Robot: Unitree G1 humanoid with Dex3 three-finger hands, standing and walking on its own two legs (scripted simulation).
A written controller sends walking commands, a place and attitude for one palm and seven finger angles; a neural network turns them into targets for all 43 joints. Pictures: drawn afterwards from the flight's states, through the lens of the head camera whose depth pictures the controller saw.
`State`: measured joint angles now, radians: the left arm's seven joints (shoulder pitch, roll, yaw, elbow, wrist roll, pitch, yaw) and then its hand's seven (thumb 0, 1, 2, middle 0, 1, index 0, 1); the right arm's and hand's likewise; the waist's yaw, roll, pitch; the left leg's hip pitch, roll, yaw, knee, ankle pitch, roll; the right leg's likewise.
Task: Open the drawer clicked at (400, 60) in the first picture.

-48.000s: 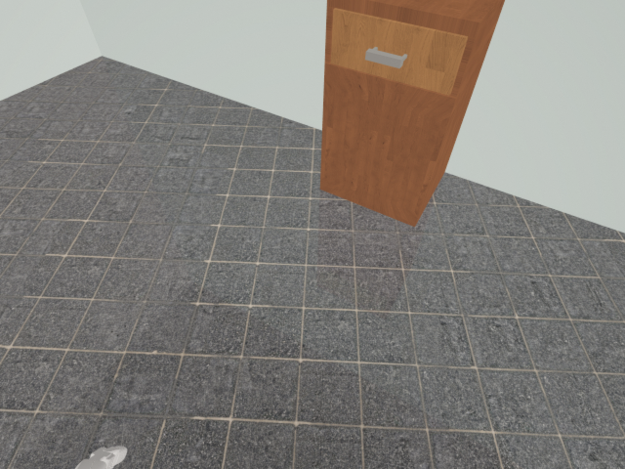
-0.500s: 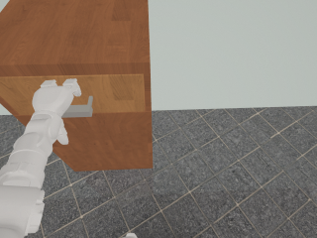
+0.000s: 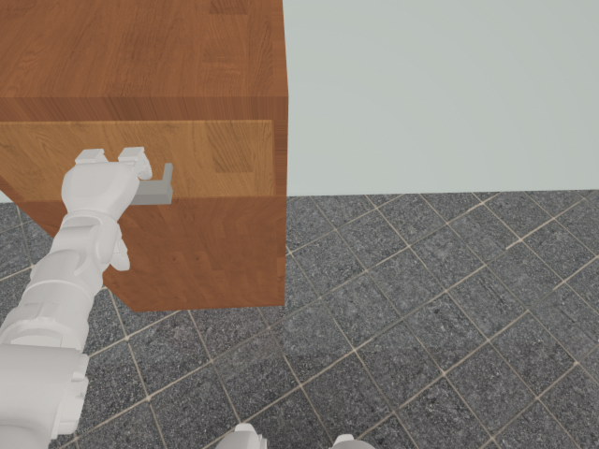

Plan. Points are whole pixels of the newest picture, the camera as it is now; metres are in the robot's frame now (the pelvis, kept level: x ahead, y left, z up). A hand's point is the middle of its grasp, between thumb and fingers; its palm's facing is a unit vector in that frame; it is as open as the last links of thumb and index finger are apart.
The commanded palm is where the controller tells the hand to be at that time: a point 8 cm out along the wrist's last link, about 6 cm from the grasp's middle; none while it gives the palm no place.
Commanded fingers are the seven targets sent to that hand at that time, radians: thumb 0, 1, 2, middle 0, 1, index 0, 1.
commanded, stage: lower the fingers behind the handle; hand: left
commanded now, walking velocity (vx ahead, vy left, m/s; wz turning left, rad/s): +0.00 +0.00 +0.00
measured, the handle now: (132, 181) +0.51 +0.26 +0.00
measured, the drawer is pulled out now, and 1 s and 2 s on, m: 0.00 0.00 0.01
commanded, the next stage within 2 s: close the thumb around the handle in 0.92 s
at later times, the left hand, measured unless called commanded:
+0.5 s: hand (126, 219) +0.45 +0.26 -0.02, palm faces -0.05 -0.03 -1.00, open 13.8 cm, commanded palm +0.44 +0.25 +0.03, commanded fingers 0.00 -0.50 0.30 -0.30 -1.20 -0.30 -1.20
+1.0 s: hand (126, 219) +0.45 +0.26 -0.02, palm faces -0.06 -0.02 -1.00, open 13.8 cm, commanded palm +0.44 +0.25 +0.03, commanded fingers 0.00 -0.50 0.30 -0.30 -1.20 -0.30 -1.20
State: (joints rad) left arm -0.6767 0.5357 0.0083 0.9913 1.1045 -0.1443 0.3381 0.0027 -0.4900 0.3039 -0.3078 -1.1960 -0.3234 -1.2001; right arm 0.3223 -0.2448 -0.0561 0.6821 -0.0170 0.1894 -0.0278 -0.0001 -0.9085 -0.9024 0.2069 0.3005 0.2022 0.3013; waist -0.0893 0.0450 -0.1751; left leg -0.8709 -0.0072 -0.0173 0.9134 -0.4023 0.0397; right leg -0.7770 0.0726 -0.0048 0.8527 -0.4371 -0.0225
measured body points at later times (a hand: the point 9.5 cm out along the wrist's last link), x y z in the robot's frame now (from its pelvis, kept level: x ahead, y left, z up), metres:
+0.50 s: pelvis -0.01 +0.00 -0.02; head +0.10 +0.02 +0.42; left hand +0.45 +0.26 +0.03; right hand +0.00 -0.27 -0.14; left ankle +0.01 +0.09 -0.69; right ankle -0.03 -0.11 -0.69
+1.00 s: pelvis -0.01 +0.00 -0.02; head +0.10 +0.02 +0.42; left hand +0.45 +0.26 +0.03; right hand +0.01 -0.27 -0.14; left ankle +0.01 +0.09 -0.69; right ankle -0.03 -0.11 -0.69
